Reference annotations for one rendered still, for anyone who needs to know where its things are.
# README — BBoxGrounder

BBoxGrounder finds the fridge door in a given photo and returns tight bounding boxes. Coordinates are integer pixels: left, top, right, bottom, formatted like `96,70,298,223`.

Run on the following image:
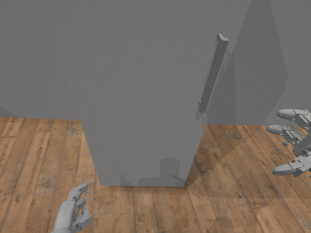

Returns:
42,0,252,186

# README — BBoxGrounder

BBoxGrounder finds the left robot hand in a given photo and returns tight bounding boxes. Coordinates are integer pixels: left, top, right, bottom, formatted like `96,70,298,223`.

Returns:
52,183,92,233

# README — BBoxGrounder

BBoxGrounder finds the handle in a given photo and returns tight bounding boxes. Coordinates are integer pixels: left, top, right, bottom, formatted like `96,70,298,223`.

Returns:
198,33,229,114

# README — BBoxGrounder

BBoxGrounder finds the right robot hand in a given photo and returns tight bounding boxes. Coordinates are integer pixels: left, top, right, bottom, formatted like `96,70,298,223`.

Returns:
265,109,311,178

